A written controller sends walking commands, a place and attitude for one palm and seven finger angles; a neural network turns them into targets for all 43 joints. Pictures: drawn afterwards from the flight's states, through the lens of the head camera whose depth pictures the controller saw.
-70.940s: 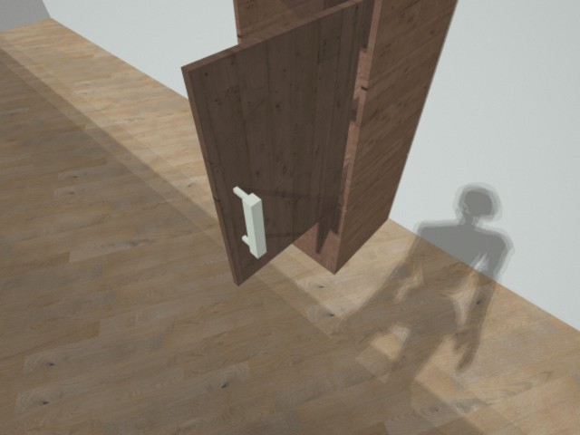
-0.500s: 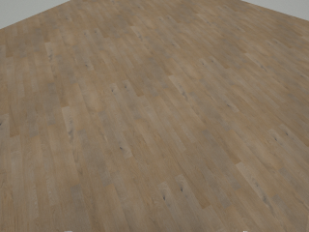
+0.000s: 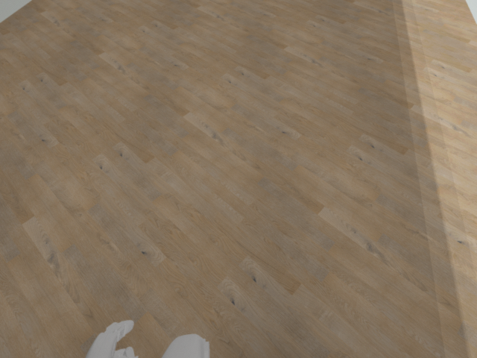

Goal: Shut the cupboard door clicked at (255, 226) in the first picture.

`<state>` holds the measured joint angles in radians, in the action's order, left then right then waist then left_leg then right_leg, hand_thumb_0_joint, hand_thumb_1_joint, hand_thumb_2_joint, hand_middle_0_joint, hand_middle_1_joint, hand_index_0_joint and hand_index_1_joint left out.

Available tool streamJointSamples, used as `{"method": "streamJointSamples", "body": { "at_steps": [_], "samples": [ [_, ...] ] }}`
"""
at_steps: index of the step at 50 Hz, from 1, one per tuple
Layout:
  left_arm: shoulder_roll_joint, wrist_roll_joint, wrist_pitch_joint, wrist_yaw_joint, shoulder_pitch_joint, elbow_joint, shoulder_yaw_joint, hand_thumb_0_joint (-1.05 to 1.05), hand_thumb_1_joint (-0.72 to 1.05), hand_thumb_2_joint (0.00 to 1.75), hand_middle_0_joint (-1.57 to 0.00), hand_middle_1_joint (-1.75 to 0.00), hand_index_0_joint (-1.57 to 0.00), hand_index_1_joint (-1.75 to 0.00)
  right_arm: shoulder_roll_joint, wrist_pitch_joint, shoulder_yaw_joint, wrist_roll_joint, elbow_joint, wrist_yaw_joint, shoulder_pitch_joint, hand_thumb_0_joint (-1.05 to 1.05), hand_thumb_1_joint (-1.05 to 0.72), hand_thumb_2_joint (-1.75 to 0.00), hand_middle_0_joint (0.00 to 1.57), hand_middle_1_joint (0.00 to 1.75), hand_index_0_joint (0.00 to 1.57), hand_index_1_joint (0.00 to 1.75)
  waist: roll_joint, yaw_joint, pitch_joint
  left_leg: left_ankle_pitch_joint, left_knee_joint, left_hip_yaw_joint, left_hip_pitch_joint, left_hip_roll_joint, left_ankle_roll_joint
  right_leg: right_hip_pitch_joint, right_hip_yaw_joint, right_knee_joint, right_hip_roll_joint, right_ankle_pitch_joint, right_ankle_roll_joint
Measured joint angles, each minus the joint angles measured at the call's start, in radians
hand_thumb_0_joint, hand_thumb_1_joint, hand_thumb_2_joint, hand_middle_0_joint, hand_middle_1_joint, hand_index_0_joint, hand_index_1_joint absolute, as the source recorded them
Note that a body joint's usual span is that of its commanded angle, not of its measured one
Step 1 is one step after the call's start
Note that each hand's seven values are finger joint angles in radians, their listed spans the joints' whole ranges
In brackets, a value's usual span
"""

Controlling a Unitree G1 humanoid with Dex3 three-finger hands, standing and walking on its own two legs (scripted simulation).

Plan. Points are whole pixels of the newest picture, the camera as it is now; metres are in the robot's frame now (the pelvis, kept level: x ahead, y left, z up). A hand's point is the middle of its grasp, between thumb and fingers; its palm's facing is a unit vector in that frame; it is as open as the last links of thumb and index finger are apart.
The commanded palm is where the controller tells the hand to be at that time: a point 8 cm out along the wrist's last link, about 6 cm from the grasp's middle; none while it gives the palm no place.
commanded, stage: turn to face it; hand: left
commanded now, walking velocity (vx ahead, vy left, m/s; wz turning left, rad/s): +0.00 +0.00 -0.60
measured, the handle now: out of the picture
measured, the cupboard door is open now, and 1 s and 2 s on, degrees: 17 17 17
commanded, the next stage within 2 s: none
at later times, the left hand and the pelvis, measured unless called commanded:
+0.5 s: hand (150, 324) +0.19 +0.19 -0.16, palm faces -0.30 -0.93 -0.23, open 7.3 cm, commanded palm none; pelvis +0.03 +0.01 +0.01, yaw -18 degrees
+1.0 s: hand (185, 290) +0.26 +0.13 -0.17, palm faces -0.53 -0.83 -0.20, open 7.3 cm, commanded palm none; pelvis +0.07 +0.00 +0.00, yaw -35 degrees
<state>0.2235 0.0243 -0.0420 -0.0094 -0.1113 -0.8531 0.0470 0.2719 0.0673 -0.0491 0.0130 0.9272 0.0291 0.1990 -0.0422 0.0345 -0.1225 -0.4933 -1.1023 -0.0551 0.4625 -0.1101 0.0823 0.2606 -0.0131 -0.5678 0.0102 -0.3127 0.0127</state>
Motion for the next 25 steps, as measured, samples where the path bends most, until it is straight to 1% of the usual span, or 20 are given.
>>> {"method": "streamJointSamples", "body": {
  "at_steps": [2, 4, 7, 9, 10, 11, 12, 13, 15, 17, 20, 22, 25],
  "samples": [
    [-0.003, 0.004, -0.009, 0.001, -0.02, -0.009, -0.001, 0.0, 0.91, 0.89, -0.2, -0.3, -0.2, -0.3, -0.005, -0.004, 0.001, 0.001, -0.016, -0.005, -0.012, 0.01, -0.91, -0.9, 0.2, 0.3, 0.2, 0.3, 0.018, -0.003, 0.009, 0.037, 0.03, 0.004, 0.021, 0.012, 0.006, -0.006, 0.025, 0.025, -0.002, 0.015, 0.0],
    [-0.003, 0.007, -0.014, -0.001, -0.038, -0.017, 0.0, 0.0, 0.91, 0.89, -0.2, -0.3, -0.21, -0.3, -0.011, -0.01, 0.002, 0.0, -0.032, -0.009, -0.022, 0.01, -0.91, -0.9, 0.2, 0.3, 0.2, 0.3, 0.035, -0.01, 0.017, 0.058, 0.108, 0.008, 0.015, 0.024, 0.007, -0.006, 0.051, 0.037, -0.002, 0.022, -0.003],
    [0.002, 0.009, -0.019, -0.006, -0.058, -0.027, 0.007, 0.0, 0.91, 0.89, -0.21, -0.3, -0.21, -0.3, -0.02, -0.023, 0.005, -0.003, -0.052, -0.01, -0.033, 0.01, -0.91, -0.9, 0.2, 0.3, 0.2, 0.3, 0.057, -0.023, 0.028, 0.082, 0.265, 0.012, -0.029, 0.046, 0.002, 0.004, 0.088, 0.03, 0.003, 0.017, -0.014],
    [0.008, 0.006, -0.024, -0.006, -0.071, -0.033, 0.014, 0.0, 0.91, 0.89, -0.21, -0.3, -0.21, -0.3, -0.026, -0.037, 0.01, -0.005, -0.062, -0.008, -0.033, 0.01, -0.91, -0.9, 0.2, 0.3, 0.2, 0.3, 0.069, -0.029, 0.037, 0.152, 0.415, 0.009, -0.089, 0.06, -0.004, 0.02, 0.112, 0.0, 0.01, 0.001, -0.027],
    [0.01, 0.002, -0.029, -0.007, -0.08, -0.032, 0.017, 0.0, 0.91, 0.89, -0.21, -0.3, -0.21, -0.3, -0.023, -0.047, 0.014, -0.003, -0.07, -0.007, -0.026, 0.01, -0.91, -0.9, 0.2, 0.3, 0.2, 0.3, 0.065, -0.03, 0.049, 0.191, 0.502, 0.013, -0.121, 0.055, -0.02, 0.038, 0.12, -0.027, 0.023, -0.014, -0.033],
    [0.017, -0.002, -0.034, -0.007, -0.079, -0.034, 0.022, 0.0, 0.91, 0.89, -0.21, -0.3, -0.21, -0.3, -0.029, -0.056, 0.017, 0.002, -0.071, -0.005, -0.025, 0.01, -0.91, -0.9, 0.2, 0.3, 0.2, 0.3, 0.075, -0.031, 0.051, 0.2, 0.502, 0.005, -0.117, 0.056, -0.044, 0.066, 0.123, -0.088, 0.025, -0.077, -0.031],
    [0.026, -0.002, -0.04, -0.008, -0.076, -0.037, 0.028, 0.0, 0.91, 0.89, -0.21, -0.3, -0.21, -0.3, -0.037, -0.059, 0.023, 0.006, -0.071, -0.004, -0.025, 0.01, -0.91, -0.9, 0.2, 0.3, 0.2, 0.3, 0.086, -0.035, 0.047, 0.194, 0.486, -0.008, -0.114, 0.052, -0.063, 0.1, 0.115, -0.18, 0.027, -0.149, -0.029],
    [0.034, 0.0, -0.043, -0.011, -0.072, -0.04, 0.033, 0.0, 0.91, 0.89, -0.2, -0.3, -0.21, -0.3, -0.044, -0.062, 0.03, 0.011, -0.072, -0.004, -0.022, 0.01, -0.91, -0.9, 0.2, 0.3, 0.2, 0.3, 0.092, -0.039, 0.044, 0.187, 0.483, -0.021, -0.12, 0.044, -0.074, 0.135, 0.1, -0.283, 0.029, -0.192, -0.031],
    [0.045, 0.002, -0.044, -0.018, -0.067, -0.043, 0.041, 0.0, 0.91, 0.89, -0.2, -0.3, -0.2, -0.3, -0.056, -0.062, 0.039, 0.016, -0.072, -0.001, -0.012, 0.01, -0.91, -0.9, 0.2, 0.3, 0.2, 0.3, 0.094, -0.044, 0.039, 0.189, 0.508, -0.041, -0.144, 0.026, -0.079, 0.189, 0.055, -0.449, 0.022, -0.208, -0.041],
    [0.051, 0.001, -0.044, -0.025, -0.063, -0.041, 0.046, 0.0, 0.91, 0.89, -0.2, -0.3, -0.2, -0.3, -0.063, -0.059, 0.043, 0.018, -0.07, 0.001, -0.003, 0.01, -0.91, -0.9, 0.2, 0.3, 0.2, 0.3, 0.087, -0.047, 0.032, 0.203, 0.547, -0.06, -0.174, 0.007, -0.075, 0.21, 0.014, -0.51, 0.004, -0.195, -0.053],
    [0.052, -0.001, -0.046, -0.031, -0.054, -0.033, 0.046, 0.0, 0.91, 0.89, -0.2, -0.3, -0.2, -0.3, -0.065, -0.057, 0.042, 0.018, -0.064, 0.0, 0.005, 0.01, -0.91, -0.9, 0.21, 0.3, 0.2, 0.3, 0.069, -0.046, 0.023, 0.212, 0.582, -0.093, -0.207, -0.021, -0.066, 0.198, -0.025, -0.458, -0.02, -0.177, -0.059],
    [0.05, -0.001, -0.045, -0.033, -0.047, -0.03, 0.044, 0.0, 0.91, 0.89, -0.2, -0.3, -0.2, -0.3, -0.062, -0.055, 0.037, 0.017, -0.058, -0.003, 0.009, 0.01, -0.91, -0.9, 0.21, 0.3, 0.2, 0.3, 0.056, -0.041, 0.02, 0.205, 0.582, -0.116, -0.219, -0.039, -0.058, 0.171, -0.04, -0.374, -0.029, -0.165, -0.057],
    [0.043, 0.0, -0.038, -0.035, -0.034, -0.025, 0.037, 0.0, 0.91, 0.9, -0.2, -0.3, -0.2, -0.3, -0.05, -0.05, 0.026, 0.016, -0.047, -0.009, 0.015, 0.01, -0.91, -0.9, 0.21, 0.3, 0.2, 0.3, 0.032, -0.029, 0.017, 0.175, 0.544, -0.147, -0.224, -0.067, -0.039, 0.108, -0.06, -0.214, -0.029, -0.128, -0.044]
  ]
}}
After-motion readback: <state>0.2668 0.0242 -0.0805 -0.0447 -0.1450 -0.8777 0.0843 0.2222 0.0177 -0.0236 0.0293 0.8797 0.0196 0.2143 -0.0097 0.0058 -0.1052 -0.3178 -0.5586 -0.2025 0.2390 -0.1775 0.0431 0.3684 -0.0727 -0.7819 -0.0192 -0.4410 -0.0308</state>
